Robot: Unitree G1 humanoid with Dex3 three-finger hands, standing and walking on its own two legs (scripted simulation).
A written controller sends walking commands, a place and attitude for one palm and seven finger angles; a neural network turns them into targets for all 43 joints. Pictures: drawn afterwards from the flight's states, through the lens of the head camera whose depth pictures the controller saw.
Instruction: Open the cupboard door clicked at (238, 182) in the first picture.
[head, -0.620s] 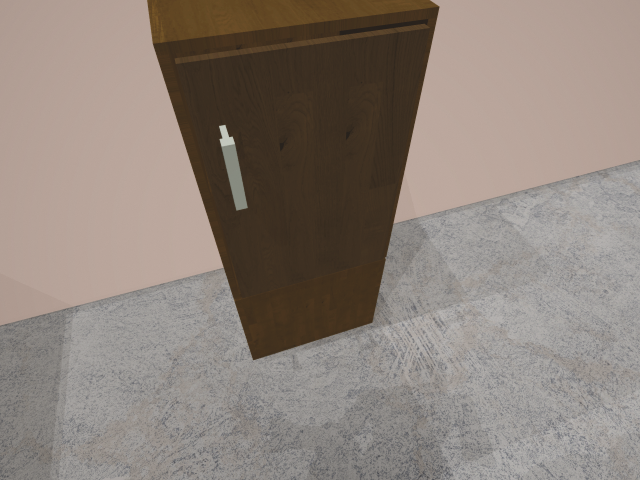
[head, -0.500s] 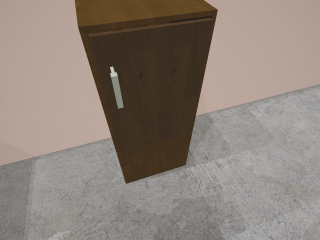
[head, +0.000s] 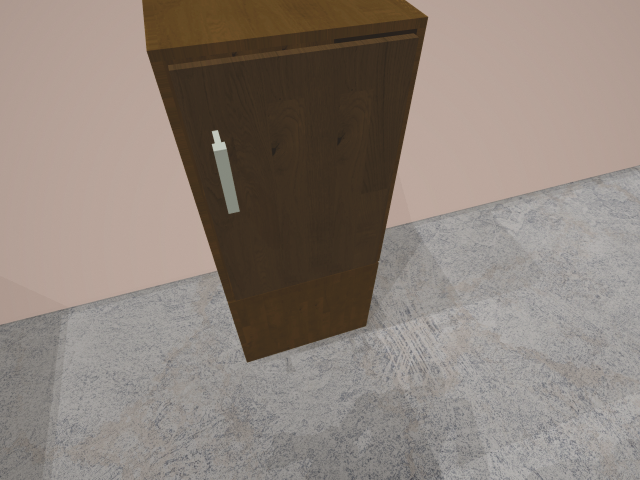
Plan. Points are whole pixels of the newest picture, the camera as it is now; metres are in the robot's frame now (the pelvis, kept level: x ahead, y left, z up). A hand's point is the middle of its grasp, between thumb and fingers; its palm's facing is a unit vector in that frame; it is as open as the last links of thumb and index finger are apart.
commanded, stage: stand and wait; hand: left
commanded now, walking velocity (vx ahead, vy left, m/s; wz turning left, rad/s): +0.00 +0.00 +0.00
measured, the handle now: (224, 172) +0.56 +0.20 +0.06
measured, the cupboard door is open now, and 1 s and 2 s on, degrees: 0 0 0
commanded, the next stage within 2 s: look at it before walking up in 0.20 s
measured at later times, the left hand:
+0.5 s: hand out of the picture +0.05 +0.22 -0.16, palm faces +0.00 -0.96 -0.29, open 7.3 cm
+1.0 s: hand out of the picture +0.04 +0.23 -0.16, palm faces +0.00 -0.96 -0.29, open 7.3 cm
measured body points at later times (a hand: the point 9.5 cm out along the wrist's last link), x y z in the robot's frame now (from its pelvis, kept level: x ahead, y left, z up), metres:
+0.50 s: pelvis -0.01 +0.00 +0.00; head -0.01 -0.01 +0.45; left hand +0.05 +0.27 -0.14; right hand +0.05 -0.27 -0.14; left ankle -0.03 +0.13 -0.74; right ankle -0.03 -0.11 -0.74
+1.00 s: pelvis -0.01 +0.00 +0.00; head +0.00 +0.00 +0.45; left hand +0.04 +0.28 -0.14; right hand +0.04 -0.27 -0.14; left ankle -0.03 +0.13 -0.74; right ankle -0.03 -0.11 -0.74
